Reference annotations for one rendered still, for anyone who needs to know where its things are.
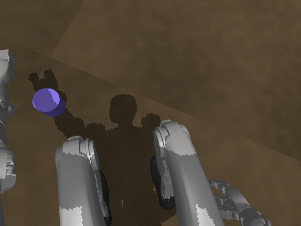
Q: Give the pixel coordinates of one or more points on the can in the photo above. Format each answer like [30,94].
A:
[49,102]

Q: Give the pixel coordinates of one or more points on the left robot foot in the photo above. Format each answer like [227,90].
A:
[108,218]

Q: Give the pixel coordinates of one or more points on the right robot hand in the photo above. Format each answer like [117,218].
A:
[234,202]

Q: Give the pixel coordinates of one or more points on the left robot arm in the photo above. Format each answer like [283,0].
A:
[7,163]

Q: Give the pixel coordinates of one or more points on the left robot hand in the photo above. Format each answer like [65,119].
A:
[7,61]

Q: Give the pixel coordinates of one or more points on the right robot foot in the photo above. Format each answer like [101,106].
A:
[166,204]

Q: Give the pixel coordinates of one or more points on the right robot arm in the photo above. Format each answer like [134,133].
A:
[251,217]

